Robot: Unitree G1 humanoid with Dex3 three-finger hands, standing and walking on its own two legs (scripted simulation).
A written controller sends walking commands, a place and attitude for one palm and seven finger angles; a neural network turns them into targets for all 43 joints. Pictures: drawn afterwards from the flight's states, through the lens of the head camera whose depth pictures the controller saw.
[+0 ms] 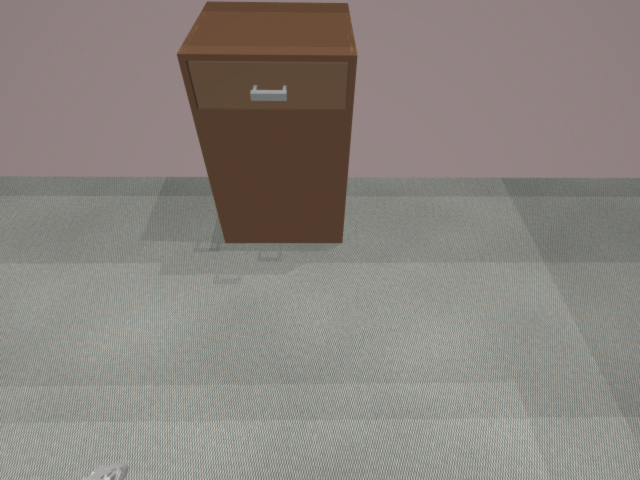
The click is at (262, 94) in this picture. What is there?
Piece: drawer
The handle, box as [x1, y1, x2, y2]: [250, 85, 286, 100]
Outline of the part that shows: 250,92 251,100 286,100 286,85 283,85 282,90 257,90 256,85 254,85 253,89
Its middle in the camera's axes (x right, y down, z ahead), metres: -0.15 -0.43 +1.12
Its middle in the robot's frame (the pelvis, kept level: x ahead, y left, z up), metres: +1.12 +0.20 -0.07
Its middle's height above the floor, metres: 0.70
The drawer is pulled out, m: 0.00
